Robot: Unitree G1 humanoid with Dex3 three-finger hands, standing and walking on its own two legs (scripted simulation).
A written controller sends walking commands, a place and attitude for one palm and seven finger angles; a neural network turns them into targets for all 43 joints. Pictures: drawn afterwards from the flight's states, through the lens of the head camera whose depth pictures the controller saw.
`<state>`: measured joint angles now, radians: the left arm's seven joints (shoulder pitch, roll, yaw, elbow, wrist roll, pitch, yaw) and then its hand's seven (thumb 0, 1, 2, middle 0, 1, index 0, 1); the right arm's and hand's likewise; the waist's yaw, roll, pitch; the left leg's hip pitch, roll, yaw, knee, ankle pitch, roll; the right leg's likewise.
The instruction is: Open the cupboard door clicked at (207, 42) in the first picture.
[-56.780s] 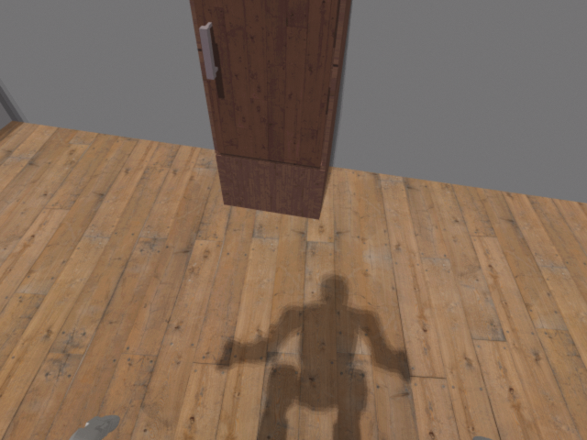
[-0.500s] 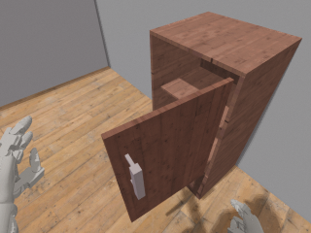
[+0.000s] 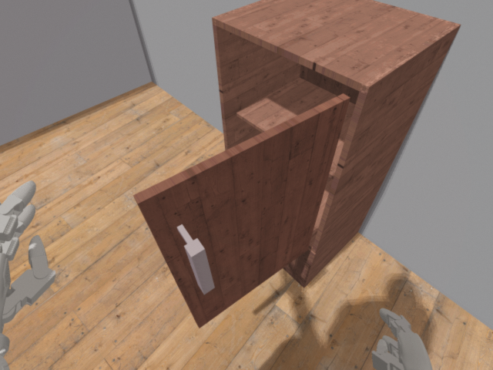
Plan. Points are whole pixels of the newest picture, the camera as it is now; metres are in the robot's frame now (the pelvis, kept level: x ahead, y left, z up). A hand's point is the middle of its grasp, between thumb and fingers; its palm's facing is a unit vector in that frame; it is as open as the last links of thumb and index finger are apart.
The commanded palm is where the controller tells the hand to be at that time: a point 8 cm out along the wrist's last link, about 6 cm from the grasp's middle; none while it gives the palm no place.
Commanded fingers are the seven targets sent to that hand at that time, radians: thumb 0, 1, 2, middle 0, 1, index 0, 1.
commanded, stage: step back with the hand held close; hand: left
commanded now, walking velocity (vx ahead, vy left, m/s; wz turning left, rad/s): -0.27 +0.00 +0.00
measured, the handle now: (195, 259) +0.30 +0.12 -0.01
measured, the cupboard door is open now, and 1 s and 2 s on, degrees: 83 83 83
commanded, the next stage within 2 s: stop stepping back and stand still in 0.94 s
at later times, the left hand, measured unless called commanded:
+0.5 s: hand out of the picture +0.12 +0.31 +0.16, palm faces +0.45 -0.73 -0.52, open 7.4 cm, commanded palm +0.06 +0.34 +0.18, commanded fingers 0.00 0.90 0.90 -0.20 -0.30 -0.20 -0.30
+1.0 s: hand out of the picture +0.05 +0.32 +0.15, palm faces +0.42 -0.76 -0.50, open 7.4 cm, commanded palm -0.03 +0.35 +0.18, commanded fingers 0.00 0.90 0.90 -0.20 -0.30 -0.20 -0.30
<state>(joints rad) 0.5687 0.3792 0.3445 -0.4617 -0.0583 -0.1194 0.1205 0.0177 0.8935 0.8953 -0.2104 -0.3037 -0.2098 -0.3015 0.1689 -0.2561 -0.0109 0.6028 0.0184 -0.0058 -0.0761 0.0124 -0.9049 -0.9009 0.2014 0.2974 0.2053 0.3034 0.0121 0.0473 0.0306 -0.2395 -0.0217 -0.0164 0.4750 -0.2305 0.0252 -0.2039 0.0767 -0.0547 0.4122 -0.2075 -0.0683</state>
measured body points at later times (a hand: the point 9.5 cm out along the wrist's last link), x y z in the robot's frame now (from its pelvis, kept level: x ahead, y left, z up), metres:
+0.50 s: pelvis -0.07 +0.04 -0.01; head -0.05 +0.05 +0.44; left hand +0.09 +0.35 +0.18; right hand +0.11 -0.19 -0.09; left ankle +0.01 +0.10 -0.74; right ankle -0.08 -0.09 -0.74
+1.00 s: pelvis -0.16 +0.04 -0.01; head -0.11 +0.08 +0.44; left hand +0.02 +0.36 +0.18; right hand +0.03 -0.20 -0.08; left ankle -0.14 +0.15 -0.74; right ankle -0.12 -0.08 -0.71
